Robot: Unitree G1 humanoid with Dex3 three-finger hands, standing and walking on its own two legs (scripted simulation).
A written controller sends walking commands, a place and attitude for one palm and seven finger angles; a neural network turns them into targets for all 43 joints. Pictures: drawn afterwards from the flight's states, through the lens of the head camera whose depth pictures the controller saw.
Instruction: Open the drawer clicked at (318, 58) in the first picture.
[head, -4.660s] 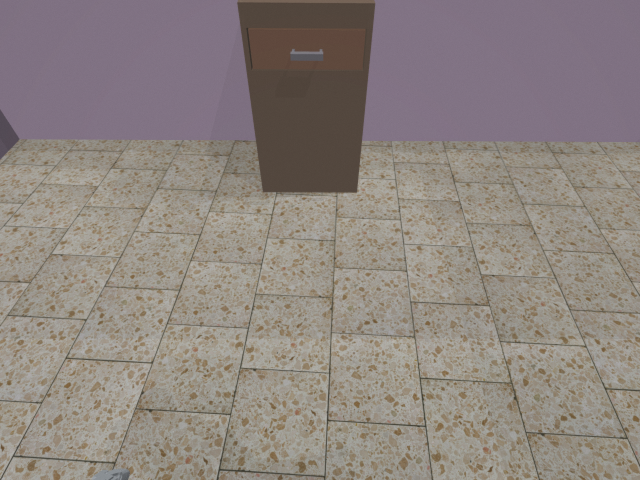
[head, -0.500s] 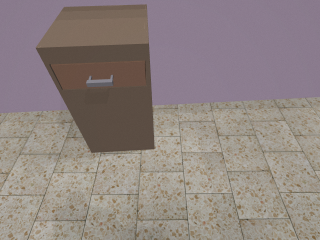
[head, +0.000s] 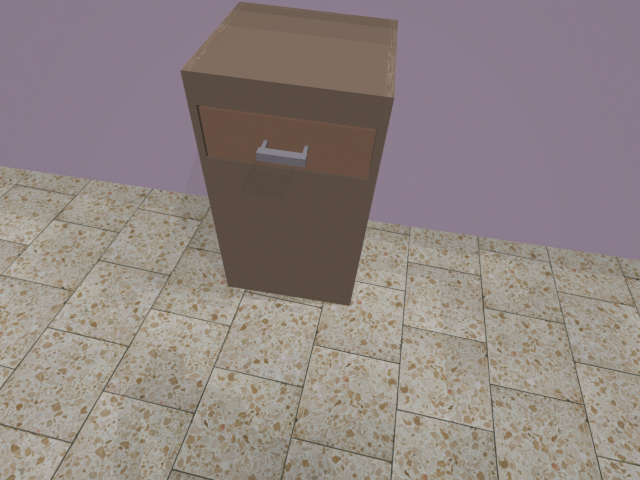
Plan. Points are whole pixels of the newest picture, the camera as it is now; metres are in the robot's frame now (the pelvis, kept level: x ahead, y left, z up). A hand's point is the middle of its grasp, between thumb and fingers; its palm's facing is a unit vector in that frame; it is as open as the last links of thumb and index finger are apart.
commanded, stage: take the last steps up to it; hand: left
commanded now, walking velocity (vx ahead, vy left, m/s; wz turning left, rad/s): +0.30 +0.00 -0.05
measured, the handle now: (283, 151) +0.81 +0.19 -0.09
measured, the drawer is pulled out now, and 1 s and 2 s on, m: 0.00 0.00 0.00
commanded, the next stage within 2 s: come to a stop and stand still in 0.70 s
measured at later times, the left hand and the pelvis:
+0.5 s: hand (242, 375) +0.30 +0.16 -0.17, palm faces -0.05 -0.98 -0.21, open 7.4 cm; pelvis +0.16 -0.02 -0.02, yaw -2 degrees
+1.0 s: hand (231, 380) +0.29 +0.18 -0.18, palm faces +0.02 -0.99 -0.17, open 7.4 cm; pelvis +0.31 +0.01 +0.00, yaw -3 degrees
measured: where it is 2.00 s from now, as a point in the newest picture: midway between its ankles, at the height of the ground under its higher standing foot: outside the picture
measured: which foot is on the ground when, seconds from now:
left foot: down 0.00-0.46, up 0.48-0.82, down 0.84-1.00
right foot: up 0.00-0.44, down 0.46-0.86, up 0.88-1.00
